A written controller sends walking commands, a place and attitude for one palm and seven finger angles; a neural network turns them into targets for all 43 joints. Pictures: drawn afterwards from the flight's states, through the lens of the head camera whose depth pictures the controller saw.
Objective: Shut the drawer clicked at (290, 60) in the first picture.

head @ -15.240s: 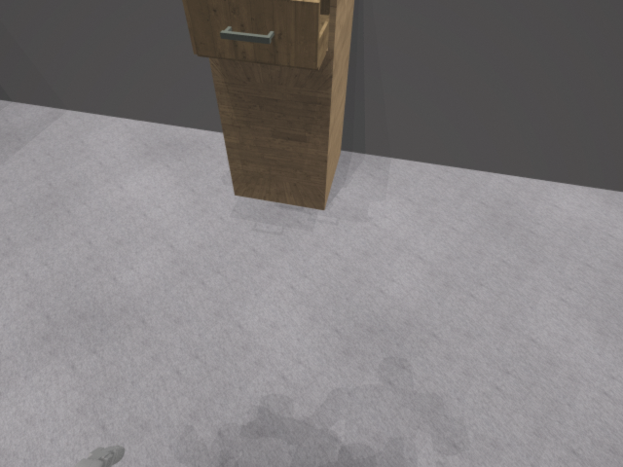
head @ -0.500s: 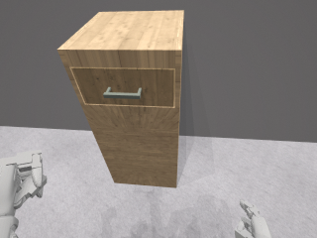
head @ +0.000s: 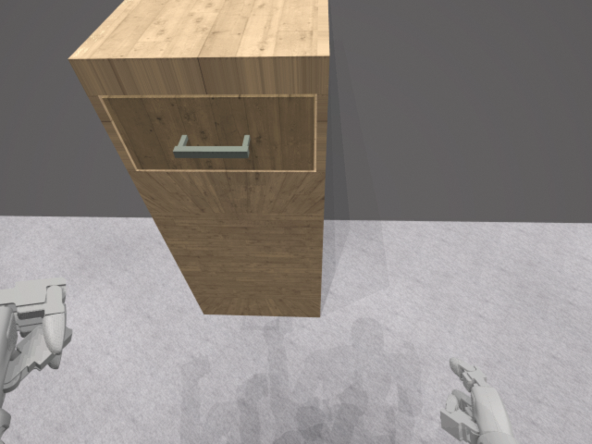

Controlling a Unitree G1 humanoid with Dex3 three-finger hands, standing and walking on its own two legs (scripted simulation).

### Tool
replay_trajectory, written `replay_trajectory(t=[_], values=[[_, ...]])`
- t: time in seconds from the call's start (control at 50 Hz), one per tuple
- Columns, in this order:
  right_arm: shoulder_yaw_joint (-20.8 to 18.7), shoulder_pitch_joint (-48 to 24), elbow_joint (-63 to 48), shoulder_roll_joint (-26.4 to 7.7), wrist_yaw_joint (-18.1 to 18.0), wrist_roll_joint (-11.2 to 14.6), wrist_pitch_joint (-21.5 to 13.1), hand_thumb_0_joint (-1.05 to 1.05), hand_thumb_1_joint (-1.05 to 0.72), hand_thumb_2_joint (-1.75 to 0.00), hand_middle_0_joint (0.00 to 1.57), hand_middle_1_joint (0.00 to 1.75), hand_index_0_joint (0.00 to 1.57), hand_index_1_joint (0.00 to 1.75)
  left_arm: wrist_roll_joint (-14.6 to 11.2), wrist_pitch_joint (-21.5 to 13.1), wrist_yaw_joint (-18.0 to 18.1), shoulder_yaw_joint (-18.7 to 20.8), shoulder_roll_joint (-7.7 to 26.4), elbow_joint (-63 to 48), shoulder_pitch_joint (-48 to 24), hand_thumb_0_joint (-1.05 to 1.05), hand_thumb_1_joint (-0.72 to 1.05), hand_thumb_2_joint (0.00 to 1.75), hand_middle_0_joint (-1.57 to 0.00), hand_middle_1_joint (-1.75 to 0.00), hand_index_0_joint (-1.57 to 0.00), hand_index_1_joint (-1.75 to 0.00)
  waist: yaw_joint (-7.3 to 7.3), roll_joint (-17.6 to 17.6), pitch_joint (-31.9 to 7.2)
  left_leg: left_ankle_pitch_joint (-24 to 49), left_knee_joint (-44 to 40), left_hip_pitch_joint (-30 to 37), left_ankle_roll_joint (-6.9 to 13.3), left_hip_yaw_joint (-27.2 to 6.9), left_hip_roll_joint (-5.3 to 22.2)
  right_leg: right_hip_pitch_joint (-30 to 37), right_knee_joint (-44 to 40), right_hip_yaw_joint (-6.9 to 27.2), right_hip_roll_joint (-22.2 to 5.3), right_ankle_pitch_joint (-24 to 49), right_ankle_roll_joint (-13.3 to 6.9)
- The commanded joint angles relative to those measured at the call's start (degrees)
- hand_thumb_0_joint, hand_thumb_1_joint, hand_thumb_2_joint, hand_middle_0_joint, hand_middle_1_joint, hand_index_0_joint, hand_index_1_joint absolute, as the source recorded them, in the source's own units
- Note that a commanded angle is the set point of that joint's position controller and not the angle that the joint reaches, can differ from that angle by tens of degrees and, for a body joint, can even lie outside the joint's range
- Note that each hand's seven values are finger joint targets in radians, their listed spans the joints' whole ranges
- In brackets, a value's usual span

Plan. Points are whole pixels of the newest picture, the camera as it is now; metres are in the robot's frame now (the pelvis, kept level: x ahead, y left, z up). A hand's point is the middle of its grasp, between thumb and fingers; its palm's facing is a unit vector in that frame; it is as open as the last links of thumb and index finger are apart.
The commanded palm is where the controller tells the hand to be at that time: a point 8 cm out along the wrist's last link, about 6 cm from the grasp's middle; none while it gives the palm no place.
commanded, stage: step back with the hand held close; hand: left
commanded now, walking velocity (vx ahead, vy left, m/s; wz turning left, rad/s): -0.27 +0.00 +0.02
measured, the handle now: (213, 146) +0.62 +0.21 +0.04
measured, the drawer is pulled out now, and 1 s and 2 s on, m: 0.00 0.00 0.00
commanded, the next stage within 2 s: stop stepping back and stand still in 0.82 s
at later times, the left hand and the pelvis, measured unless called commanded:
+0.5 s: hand out of the picture +0.09 +0.26 +0.16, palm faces +0.38 -0.77 -0.51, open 3.3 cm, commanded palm +0.02 +0.30 +0.17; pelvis -0.09 +0.01 -0.01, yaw +4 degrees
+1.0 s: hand out of the picture -0.04 +0.26 +0.17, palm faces +0.44 -0.79 -0.42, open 3.2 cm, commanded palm -0.09 +0.30 +0.17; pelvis -0.20 +0.01 -0.02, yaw +3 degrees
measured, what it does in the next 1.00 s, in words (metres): walks backwards: right foot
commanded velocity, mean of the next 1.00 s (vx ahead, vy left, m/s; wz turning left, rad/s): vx -0.26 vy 0.01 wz -0.03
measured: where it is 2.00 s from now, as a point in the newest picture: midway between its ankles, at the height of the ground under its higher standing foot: outside the picture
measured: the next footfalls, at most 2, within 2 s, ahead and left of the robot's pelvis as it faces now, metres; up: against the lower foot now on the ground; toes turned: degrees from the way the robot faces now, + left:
right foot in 0.88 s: -0.15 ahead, -0.10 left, +0.00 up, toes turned +5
left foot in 1.06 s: -0.11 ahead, +0.14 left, +0.00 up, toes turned +5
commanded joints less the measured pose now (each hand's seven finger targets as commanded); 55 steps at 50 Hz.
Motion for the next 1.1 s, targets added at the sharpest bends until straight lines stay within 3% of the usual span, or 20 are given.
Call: replay_trajectory(t=[0.0, 0.22, 0.38, 0.46, 0.52, 0.56, 0.62, 0.66, 0.7, 0.74, 0.78, 0.8, 0.82, 0.86, 0.9, 0.94, 1.0, 1.04, 1.06, 1.08], values=[[-2.15, -4.8, -10.2, -5.34, -0.79, 0.66, -1.93, 0.0, -0.9, -0.9, 0.2, 0.3, 0.2, 0.3, -1.19, -3.42, 1.9, 8.67, 9.58, -12.56, 2.28, 0.0, 0.9, 0.9, -1.4, -1.6, -1.4, -1.6, 0.48, -1.69, -12.22, 23.66, 0.93, 10.94, 1.63, -1.36, 2.3, -3.61, 0.64, -0.83, -0.44, 20.68, 0.41], [-2.37, -3.88, -9.6, -5.76, -1.38, 0.73, -4.28, 0.0, -0.9, -0.9, 0.2, 0.3, 0.2, 0.3, -0.78, -6.09, 3.72, 8.55, 9.49, -14.27, 2.75, 0.0, 0.9, 0.9, -1.4, -1.6, -1.4, -1.6, -0.65, 0.21, -7.2, -3.68, -2.33, -0.15, 1.23, -3.56, 2.55, -7.45, 0.12, 1.1, -0.45, 2.86, -0.33], [-2.43, -3.18, -9.27, -6.43, -1.76, 0.33, -8.12, 0.0, -0.9, -0.9, 0.2, 0.3, 0.2, 0.3, 0.55, -9.06, 4.15, 9.86, 8.98, -14.26, 2.59, 0.0, 0.9, 0.9, -1.4, -1.6, -1.4, -1.6, -0.14, 6.06, -5.9, -25.28, -11.1, -16.62, 3.36, -9.94, 6.16, 0.83, 8.99, 0.32, 3.79, -5.97, -0.62], [-2.39, -2.51, -8.32, -5.56, -1.45, 0.15, -9.62, 0.0, -0.9, -0.9, 0.2, 0.3, 0.2, 0.3, 0.21, -9.92, 4.07, 10.03, 9.73, -15.86, 2.27, 0.0, 0.9, 0.9, -1.4, -1.6, -1.4, -1.6, -0.46, 1.04, -6.82, -20.0, -3.13, -10.17, 1.83, -6.66, 2.68, -6.82, 2.1, 4.45, 1.26, -9.04, -2.01], [-2.93, -1.3, -5.27, -5.17, -1.2, -0.26, -9.25, 0.0, -0.9, -0.9, 0.2, 0.3, 0.2, 0.3, 0.42, -9.82, 5.08, 8.91, 9.75, -14.91, -0.98, 0.0, 0.9, 0.9, -1.4, -1.6, -1.4, -1.6, -1.24, -8.45, -5.66, -12.82, 16.37, 3.95, -1.08, -2.5, -2.27, -27.44, -9.28, 13.44, -7.95, -18.18, -5.93], [-2.68, -0.62, -3.87, -4.72, -1.19, -0.41, -8.76, 0.0, -0.9, -0.9, 0.2, 0.3, 0.2, 0.3, 0.96, -8.9, 5.63, 6.62, 8.27, -14.37, -4.76, 0.0, 0.9, 0.9, -1.4, -1.6, -1.4, -1.6, -2.25, -11.43, -4.66, -10.45, 17.04, 6.94, -1.03, -3.36, -2.22, -30.21, -7.6, 11.36, -9.0, -11.72, -5.97], [-2.27, -2.29, -4.92, -5.76, -2.03, -0.1, -9.0, 0.0, -0.9, -0.9, 0.2, 0.3, 0.2, 0.3, 0.77, -9.29, 5.63, 7.66, 10.11, -16.36, -7.17, 0.0, 0.9, 0.9, -1.4, -1.6, -1.4, -1.6, -1.86, -0.71, -2.57, -17.53, 0.92, 0.65, 1.18, -10.88, 2.96, -26.04, 2.41, 4.75, -0.8, -13.82, -1.52], [-2.35, -4.07, -6.16, -6.9, -2.3, -0.67, -10.62, 0.0, -0.9, -0.9, 0.2, 0.3, 0.2, 0.3, 1.31, -10.13, 5.35, 10.14, 10.26, -17.49, -5.22, 0.0, 0.9, 0.9, -1.4, -1.6, -1.4, -1.6, -0.67, 15.46, -5.88, -41.05, -21.33, -22.26, 6.83, -27.6, 14.79, -3.74, 28.72, 0.75, 8.25, -11.48, 0.23], [-3.46, -2.73, -5.56, -4.76, -0.85, -1.07, -11.39, 0.0, -0.9, -0.9, 0.2, 0.3, 0.2, 0.3, 0.86, -10.66, 4.78, 11.63, 11.99, -18.89, -4.95, 0.0, 0.9, 0.9, -1.4, -1.6, -1.4, -1.6, -0.08, 10.12, -10.51, -28.82, -19.31, -17.96, 7.1, -23.33, 15.25, -5.55, 42.12, 2.1, 8.09, -15.08, -1.28], [-4.07, -3.7, -5.37, -4.62, 0.6, -0.63, -12.19, 0.0, -0.9, -0.9, 0.2, 0.3, 0.2, 0.3, -0.47, -10.52, 4.91, 11.53, 10.98, -16.52, 1.5, 0.0, 0.9, 0.9, -1.4, -1.6, -1.4, -1.6, 0.55, 8.42, -13.34, -20.62, -13.66, -9.52, 5.88, -15.18, 13.3, -8.38, 35.64, 0.98, 6.34, -16.17, -2.0], [-3.43, -3.86, -5.11, -3.9, 1.64, -0.3, -12.32, 0.0, -0.9, -0.9, 0.2, 0.3, 0.2, 0.3, -1.26, -9.99, 4.73, 10.22, 9.92, -17.25, 2.08, 0.0, 0.9, 0.9, -1.4, -1.6, -1.4, -1.6, 0.2, 12.46, -11.88, -19.04, -13.75, -9.6, 2.69, -9.38, 11.15, -5.73, 22.46, -2.81, 6.3, -19.11, -3.12], [-3.08, -3.88, -5.07, -3.57, 1.78, -0.18, -12.45, 0.0, -0.9, -0.9, 0.2, 0.3, 0.2, 0.3, -1.83, -10.07, 4.45, 10.57, 10.59, -17.37, 1.93, 0.0, 0.9, 0.9, -1.4, -1.6, -1.4, -1.6, 0.32, 12.01, -11.5, -18.5, -12.06, -9.45, 0.75, -7.44, 10.38, -4.1, 12.91, -3.37, 5.76, -18.89, -3.74], [-3.04, -3.03, -4.48, -3.19, 1.81, -0.14, -12.29, 0.0, -0.9, -0.9, 0.2, 0.3, 0.2, 0.3, -1.88, -10.37, 4.08, 10.94, 11.64, -17.62, 1.02, 0.0, 0.9, 0.9, -1.4, -1.6, -1.4, -1.6, -0.12, 6.81, -10.8, -15.85, -4.59, -6.57, -1.71, -3.95, 8.12, -6.79, 1.63, 1.26, 1.58, -17.67, -5.27], [-2.3, -2.91, -3.15, -2.3, 1.47, -0.76, -10.81, 0.0, -0.9, -0.9, 0.2, 0.3, 0.2, 0.3, -0.77, -11.03, 4.83, 11.88, 14.45, -19.77, -3.02, 0.0, 0.9, 0.9, -1.4, -1.6, -1.4, -1.6, -0.25, -11.8, -5.78, -12.71, 29.46, -0.23, -4.77, -1.68, -1.3, -28.77, -15.57, 29.84, -20.77, -12.95, -12.96], [-2.39, -4.33, -2.36, -2.44, 1.3, -0.95, -9.48, 0.0, -0.9, -0.9, 0.2, 0.3, 0.2, 0.3, 0.65, -7.31, 4.29, 8.13, 9.77, -14.57, -5.84, 0.0, 0.9, 0.9, -1.4, -1.6, -1.4, -1.6, -0.04, -14.99, -3.16, -14.93, 40.61, -10.53, -3.02, -6.08, -1.27, -24.42, -9.57, 21.19, -16.4, -1.49, -11.5], [-1.3, -5.17, -4.39, -2.49, 0.13, -0.68, -9.49, 0.0, -0.9, -0.9, 0.2, 0.3, 0.2, 0.3, 1.0, -6.96, 3.61, 7.59, 9.94, -15.37, -7.84, 0.0, 0.9, 0.9, -1.4, -1.6, -1.4, -1.6, -0.66, -15.02, -1.61, -13.18, 27.56, -6.05, -1.9, -4.31, 0.59, -20.37, -4.05, 14.2, -12.24, 6.31, -8.85], [-0.61, -1.55, -3.22, -4.21, -1.37, -0.75, -10.41, 0.0, -0.9, -0.9, 0.2, 0.3, 0.2, 0.3, 1.62, -6.77, 4.43, 6.74, 8.57, -13.41, -7.3, 0.0, 0.9, 0.9, -1.4, -1.6, -1.4, -1.6, -1.16, -2.14, -2.96, -7.67, -0.75, 4.55, 0.16, -1.69, -0.75, -16.27, 1.67, 9.71, -5.71, 0.02, -4.43], [-1.23, -1.07, -4.76, -6.23, -1.57, -0.56, -12.43, 0.0, -0.9, -0.9, 0.2, 0.3, 0.2, 0.3, 2.04, -7.8, 4.84, 7.1, 9.5, -15.88, -7.99, 0.0, 0.9, 0.9, -1.4, -1.6, -1.4, -1.6, -0.09, 4.71, -5.09, -6.67, -7.01, 4.92, 3.7, -13.89, 8.86, -13.72, 7.65, 5.64, 0.27, -3.4, -1.22], [-0.99, -0.28, -4.34, -5.37, -1.2, -0.2, -12.91, 0.0, -0.9, -0.9, 0.2, 0.3, 0.2, 0.3, 1.54, -8.11, 4.56, 8.02, 9.66, -14.29, -5.5, 0.0, 0.9, 0.9, -1.4, -1.6, -1.4, -1.6, -0.38, 5.16, -7.72, -24.99, -13.66, 1.19, 4.19, -17.99, 11.52, -9.79, 11.8, 3.41, 2.13, -10.34, -0.55], [-0.8, -1.11, -4.43, -5.12, -1.13, -0.22, -12.83, 0.0, -0.9, -0.9, 0.2, 0.3, 0.2, 0.3, 1.82, -7.71, 4.36, 7.52, 8.26, -14.92, -4.72, 0.0, 0.9, 0.9, -1.4, -1.6, -1.4, -1.6, -1.22, 12.05, -6.16, -39.64, -20.71, -6.41, 4.44, -22.34, 12.7, -6.37, 18.53, 1.65, 4.43, -12.04, -0.13]])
